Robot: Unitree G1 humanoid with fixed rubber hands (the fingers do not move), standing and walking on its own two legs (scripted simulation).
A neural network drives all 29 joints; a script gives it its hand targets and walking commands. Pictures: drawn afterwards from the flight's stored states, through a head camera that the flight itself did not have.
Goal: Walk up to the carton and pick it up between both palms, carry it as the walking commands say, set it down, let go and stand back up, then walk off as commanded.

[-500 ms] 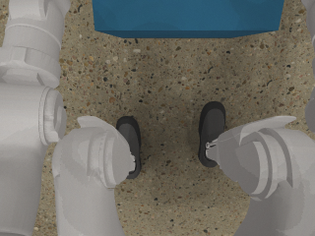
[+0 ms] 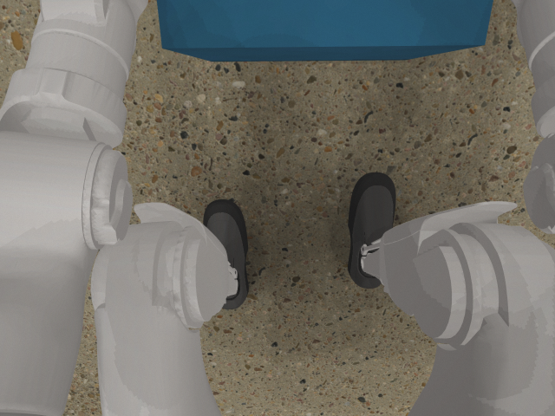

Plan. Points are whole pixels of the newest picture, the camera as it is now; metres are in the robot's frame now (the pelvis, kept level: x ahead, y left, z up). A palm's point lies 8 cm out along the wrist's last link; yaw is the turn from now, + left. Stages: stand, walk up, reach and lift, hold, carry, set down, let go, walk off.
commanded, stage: reach and lift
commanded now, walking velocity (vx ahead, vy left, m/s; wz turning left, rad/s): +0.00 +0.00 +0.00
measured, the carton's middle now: out of the picture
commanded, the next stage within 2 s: none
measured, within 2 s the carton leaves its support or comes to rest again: leaves its support in 0.90 s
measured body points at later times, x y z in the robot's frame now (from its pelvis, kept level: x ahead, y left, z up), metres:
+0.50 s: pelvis +0.00 +0.00 -0.01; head +0.39 -0.02 +0.21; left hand +0.59 +0.15 -0.19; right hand +0.57 -0.23 -0.19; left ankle +0.11 +0.12 -0.33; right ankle +0.14 -0.13 -0.33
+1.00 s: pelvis +0.01 +0.00 +0.00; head +0.38 -0.02 +0.24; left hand +0.59 +0.15 -0.16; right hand +0.58 -0.22 -0.16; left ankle +0.11 +0.12 -0.33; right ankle +0.14 -0.13 -0.33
